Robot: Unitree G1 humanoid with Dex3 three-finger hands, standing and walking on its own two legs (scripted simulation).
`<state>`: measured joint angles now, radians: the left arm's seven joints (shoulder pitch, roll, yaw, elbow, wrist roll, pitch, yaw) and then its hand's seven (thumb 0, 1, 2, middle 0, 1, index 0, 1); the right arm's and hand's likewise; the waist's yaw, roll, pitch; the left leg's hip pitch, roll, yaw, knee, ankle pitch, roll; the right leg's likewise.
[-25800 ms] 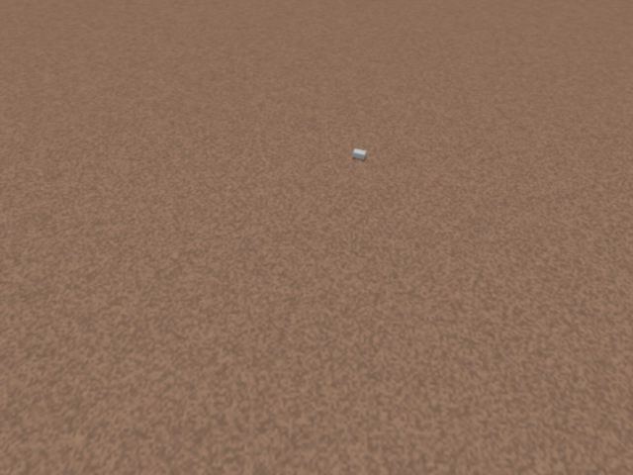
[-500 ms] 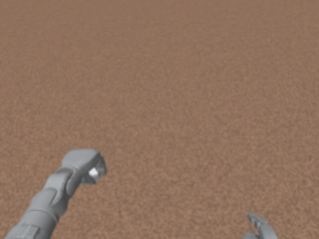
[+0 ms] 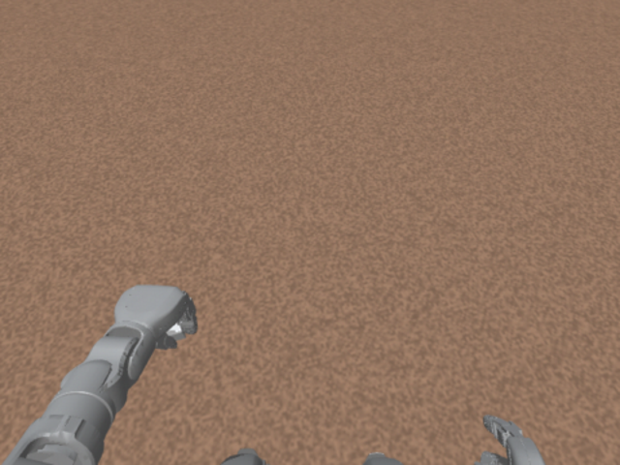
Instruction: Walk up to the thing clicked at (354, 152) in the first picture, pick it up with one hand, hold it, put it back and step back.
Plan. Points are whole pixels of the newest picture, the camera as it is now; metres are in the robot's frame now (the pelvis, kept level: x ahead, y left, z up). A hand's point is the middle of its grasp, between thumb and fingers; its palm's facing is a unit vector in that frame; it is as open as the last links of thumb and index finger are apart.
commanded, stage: crouch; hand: left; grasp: from above
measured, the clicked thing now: (162, 330) +0.33 +0.24 -0.12
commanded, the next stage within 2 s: lower in 1.72 s
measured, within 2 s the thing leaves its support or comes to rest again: neither
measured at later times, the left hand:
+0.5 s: hand (194, 350) +0.37 +0.24 -0.32, palm faces -0.44 +0.05 -0.90, open 4.5 cm
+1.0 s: hand (207, 363) +0.39 +0.25 -0.49, palm faces -0.45 +0.03 -0.89, open 4.4 cm
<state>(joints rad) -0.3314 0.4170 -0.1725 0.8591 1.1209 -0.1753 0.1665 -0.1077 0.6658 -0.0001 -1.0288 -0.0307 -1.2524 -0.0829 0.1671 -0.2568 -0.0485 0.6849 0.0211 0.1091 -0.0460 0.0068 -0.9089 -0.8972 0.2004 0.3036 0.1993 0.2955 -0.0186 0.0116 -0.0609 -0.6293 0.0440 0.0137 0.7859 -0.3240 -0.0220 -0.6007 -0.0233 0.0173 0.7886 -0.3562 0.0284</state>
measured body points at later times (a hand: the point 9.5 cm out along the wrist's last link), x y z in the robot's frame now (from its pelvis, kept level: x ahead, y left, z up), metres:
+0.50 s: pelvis -0.05 +0.01 -0.20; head +0.12 +0.03 +0.22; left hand +0.38 +0.24 -0.27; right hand +0.00 -0.26 -0.33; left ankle +0.03 +0.13 -0.70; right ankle +0.02 -0.14 -0.70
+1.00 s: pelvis -0.06 +0.01 -0.33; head +0.17 +0.05 +0.06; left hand +0.41 +0.25 -0.44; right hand +0.01 -0.27 -0.45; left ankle +0.03 +0.13 -0.71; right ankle +0.02 -0.14 -0.70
